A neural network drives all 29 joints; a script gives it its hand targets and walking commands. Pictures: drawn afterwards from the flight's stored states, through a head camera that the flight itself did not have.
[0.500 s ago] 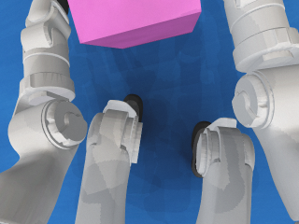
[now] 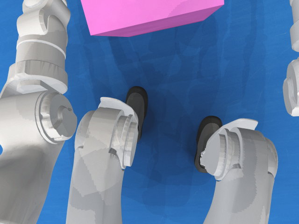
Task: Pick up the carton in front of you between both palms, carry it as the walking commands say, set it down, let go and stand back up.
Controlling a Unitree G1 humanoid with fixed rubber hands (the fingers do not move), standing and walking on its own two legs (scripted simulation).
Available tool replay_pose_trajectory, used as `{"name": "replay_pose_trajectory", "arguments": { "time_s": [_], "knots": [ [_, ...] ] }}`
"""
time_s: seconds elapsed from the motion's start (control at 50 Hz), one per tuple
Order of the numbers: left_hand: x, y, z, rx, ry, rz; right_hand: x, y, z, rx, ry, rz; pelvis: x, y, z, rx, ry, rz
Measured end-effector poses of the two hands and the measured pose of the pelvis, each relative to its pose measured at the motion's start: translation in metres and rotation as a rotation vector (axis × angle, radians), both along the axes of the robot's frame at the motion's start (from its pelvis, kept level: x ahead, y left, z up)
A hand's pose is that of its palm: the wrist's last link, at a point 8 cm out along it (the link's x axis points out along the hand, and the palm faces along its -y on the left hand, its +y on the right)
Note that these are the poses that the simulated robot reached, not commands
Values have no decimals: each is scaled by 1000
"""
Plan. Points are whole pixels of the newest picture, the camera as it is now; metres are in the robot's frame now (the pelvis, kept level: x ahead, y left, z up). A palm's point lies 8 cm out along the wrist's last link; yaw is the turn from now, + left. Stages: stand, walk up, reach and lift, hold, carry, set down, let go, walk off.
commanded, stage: set down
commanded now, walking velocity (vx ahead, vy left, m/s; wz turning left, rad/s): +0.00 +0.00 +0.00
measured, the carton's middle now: out of the picture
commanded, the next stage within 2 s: let go in 0.96 s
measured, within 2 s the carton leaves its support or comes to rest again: neither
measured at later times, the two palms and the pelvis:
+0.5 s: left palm out of the picture +0.52 +0.27 -0.01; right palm out of the picture +0.64 -0.09 -0.01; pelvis +0.01 +0.00 +0.10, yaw +0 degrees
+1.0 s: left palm out of the picture +0.51 +0.27 +0.14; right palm out of the picture +0.64 -0.10 +0.14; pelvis +0.03 +0.00 +0.23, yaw -1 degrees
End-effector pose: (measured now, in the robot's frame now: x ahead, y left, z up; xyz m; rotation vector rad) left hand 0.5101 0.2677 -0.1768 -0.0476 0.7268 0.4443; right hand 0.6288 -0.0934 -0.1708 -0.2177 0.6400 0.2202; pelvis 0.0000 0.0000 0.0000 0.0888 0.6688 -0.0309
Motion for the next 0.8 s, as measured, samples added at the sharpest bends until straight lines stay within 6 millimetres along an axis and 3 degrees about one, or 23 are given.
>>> {"name": "replay_pose_trajectory", "arguments": {
  "time_s": [0.16,0.34,0.8],
  "knots": [
    [7,0,56,-21,-96,34,11,17,59,-11,-32,-7,-2,1,20,-21,6,30],
    [3,0,121,-19,-95,39,12,9,122,-14,5,-23,0,-3,61,-32,66,44],
    [4,4,257,7,-98,39,17,-1,250,-15,3,-4,22,-2,173,-36,187,31]
  ]
}}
